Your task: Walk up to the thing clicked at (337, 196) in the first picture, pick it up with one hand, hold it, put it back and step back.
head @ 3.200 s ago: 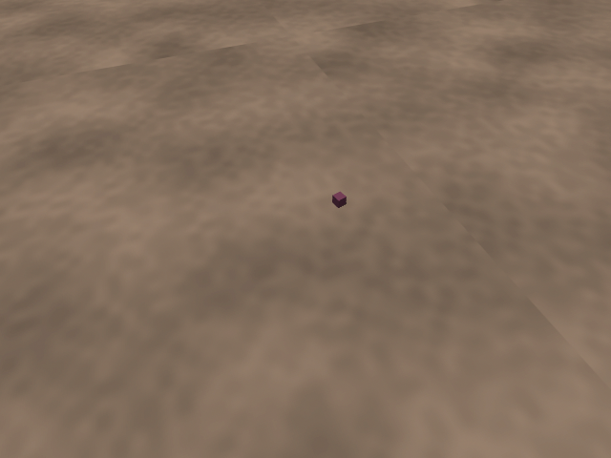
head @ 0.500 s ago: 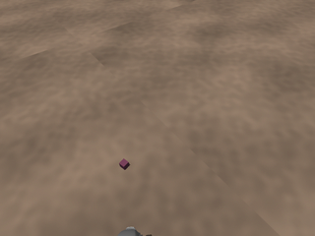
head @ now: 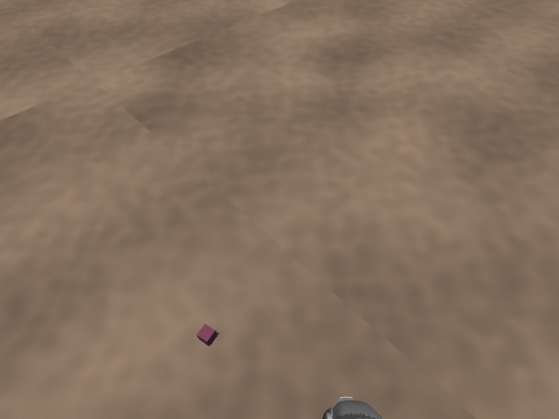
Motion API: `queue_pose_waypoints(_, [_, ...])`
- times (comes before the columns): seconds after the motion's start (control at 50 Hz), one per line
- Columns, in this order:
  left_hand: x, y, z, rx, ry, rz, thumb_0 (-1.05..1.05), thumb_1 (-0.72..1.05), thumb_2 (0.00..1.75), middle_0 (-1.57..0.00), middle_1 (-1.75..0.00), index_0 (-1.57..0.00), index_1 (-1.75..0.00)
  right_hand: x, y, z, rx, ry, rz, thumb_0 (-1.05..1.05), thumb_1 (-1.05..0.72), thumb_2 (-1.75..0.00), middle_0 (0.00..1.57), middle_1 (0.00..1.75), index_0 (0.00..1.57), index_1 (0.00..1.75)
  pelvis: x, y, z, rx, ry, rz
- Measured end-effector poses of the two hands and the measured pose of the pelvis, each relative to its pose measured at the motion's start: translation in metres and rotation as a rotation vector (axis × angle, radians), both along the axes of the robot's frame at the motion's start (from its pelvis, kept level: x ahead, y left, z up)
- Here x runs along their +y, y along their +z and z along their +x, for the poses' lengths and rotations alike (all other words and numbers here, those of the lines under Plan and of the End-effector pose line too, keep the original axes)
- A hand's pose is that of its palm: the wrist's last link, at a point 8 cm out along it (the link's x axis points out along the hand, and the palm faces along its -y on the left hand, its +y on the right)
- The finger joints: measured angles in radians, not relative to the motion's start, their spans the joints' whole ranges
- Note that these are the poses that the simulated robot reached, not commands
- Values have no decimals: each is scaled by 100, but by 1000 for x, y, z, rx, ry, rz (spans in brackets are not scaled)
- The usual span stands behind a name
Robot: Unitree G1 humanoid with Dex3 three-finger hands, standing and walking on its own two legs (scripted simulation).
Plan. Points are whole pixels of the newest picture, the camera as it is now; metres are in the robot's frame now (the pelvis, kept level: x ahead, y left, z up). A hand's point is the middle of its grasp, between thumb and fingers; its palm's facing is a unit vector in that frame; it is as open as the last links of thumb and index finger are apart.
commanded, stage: walk up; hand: left
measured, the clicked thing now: (207, 335) +0.52 +0.26 -0.74
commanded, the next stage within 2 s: none
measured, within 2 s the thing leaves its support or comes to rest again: neither
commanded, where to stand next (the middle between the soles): +0.16 +0.01 m, yaw +2 degrees
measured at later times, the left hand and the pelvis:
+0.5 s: hand out of the picture +0.16 +0.26 -0.16, palm faces +0.02 -0.94 -0.35, open 7.4 cm; pelvis +0.08 +0.00 -0.01, yaw +2 degrees
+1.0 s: hand out of the picture +0.12 +0.27 -0.14, palm faces +0.05 -0.93 -0.36, open 7.4 cm; pelvis +0.09 +0.00 +0.01, yaw +3 degrees
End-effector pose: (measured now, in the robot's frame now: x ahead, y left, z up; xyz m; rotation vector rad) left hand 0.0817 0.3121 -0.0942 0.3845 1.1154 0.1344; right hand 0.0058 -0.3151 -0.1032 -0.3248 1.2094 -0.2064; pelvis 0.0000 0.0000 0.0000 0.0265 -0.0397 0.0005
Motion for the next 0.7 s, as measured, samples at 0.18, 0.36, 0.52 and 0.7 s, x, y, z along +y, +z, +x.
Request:
queue_pose_waypoints(0.18, [-30,17,58,-106,32,44,0,91,90,-21,-30,-20,-30,-14,-26,75,14,40,48,0,-91,-90,21,30,20,30,-24,-4,49,-12,10,3])
queue_pose_waypoints(0.36, [-25,7,60,-33,65,43,0,90,90,-21,-30,-20,-30,-14,-17,132,-17,63,13,0,-91,-90,21,30,20,30,-19,-1,74,-8,16,-19])
queue_pose_waypoints(0.52, [-6,-34,69,4,124,-28,0,90,90,-21,-30,-20,-30,8,-10,148,2,82,-52,0,-91,-90,21,30,20,30,1,-13,79,-6,38,-16])
queue_pose_waypoints(0.7, [-6,-38,46,79,146,-47,0,91,90,-21,-30,-20,-30,28,-3,182,-66,106,-24,0,-90,-90,21,30,20,30,5,-6,76,-15,40,-52])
